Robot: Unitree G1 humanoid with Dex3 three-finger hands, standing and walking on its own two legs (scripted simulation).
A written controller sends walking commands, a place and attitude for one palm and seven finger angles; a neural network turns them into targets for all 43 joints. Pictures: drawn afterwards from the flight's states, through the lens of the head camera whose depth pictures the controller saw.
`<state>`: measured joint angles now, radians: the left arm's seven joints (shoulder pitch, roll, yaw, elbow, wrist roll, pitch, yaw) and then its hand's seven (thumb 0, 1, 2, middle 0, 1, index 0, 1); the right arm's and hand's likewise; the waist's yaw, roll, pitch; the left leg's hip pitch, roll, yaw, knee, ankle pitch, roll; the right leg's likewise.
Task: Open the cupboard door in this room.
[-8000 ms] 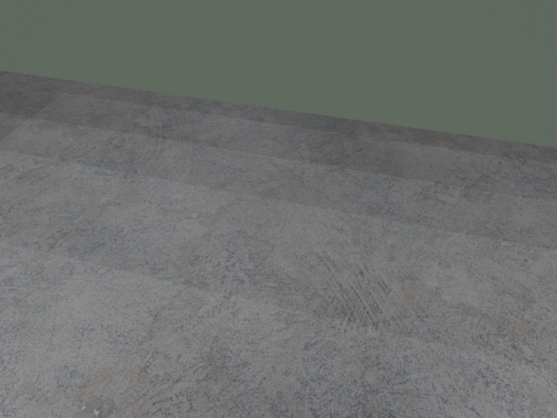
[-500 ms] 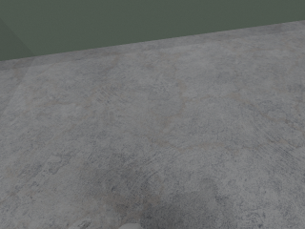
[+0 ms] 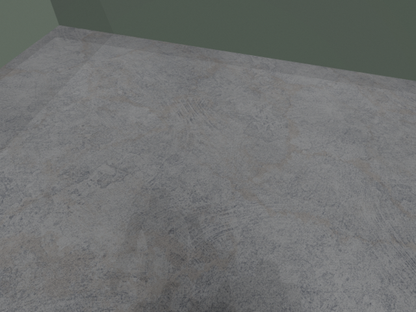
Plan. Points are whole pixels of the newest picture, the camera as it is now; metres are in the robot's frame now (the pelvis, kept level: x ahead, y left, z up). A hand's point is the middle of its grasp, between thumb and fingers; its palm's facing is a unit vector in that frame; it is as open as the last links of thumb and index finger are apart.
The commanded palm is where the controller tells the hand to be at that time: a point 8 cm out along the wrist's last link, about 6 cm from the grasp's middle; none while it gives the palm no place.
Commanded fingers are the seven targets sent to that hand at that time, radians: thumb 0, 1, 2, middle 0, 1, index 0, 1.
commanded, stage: turn or walk to find it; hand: left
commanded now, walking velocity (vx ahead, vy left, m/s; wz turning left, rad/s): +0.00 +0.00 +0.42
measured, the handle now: out of the picture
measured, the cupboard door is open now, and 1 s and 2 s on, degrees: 0 0 0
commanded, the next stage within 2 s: none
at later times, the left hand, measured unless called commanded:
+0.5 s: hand out of the picture +0.05 +0.16 -0.13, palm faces +0.20 -0.94 -0.28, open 7.4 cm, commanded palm none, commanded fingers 0.00 0.90 0.90 -0.20 -0.30 -0.20 -0.30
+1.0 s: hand out of the picture -0.17 +0.18 -0.19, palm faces +0.49 -0.84 -0.23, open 7.4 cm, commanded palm none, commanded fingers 0.00 0.90 0.90 -0.20 -0.30 -0.20 -0.30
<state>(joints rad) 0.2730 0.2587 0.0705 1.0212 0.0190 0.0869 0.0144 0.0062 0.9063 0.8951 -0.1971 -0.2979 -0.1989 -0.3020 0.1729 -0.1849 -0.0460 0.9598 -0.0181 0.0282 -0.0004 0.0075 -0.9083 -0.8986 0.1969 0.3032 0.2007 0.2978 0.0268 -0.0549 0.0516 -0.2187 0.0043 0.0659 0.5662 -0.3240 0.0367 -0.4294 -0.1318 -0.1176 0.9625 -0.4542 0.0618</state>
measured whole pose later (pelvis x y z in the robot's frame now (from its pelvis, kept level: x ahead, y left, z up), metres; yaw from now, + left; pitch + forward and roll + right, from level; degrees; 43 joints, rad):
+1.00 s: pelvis -0.08 -0.01 -0.01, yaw +26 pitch -1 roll +0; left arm 0.28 0.25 0.06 1.01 0.02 0.06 0.02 0.00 0.91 0.89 -0.20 -0.30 -0.20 -0.30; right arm 0.15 -0.21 -0.06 0.97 -0.01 0.03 0.01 0.01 -0.91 -0.90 0.20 0.30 0.20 0.30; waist 0.04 -0.06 0.08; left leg -0.24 0.00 0.07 0.61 -0.35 0.03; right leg -0.35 -0.16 -0.18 0.79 -0.45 0.05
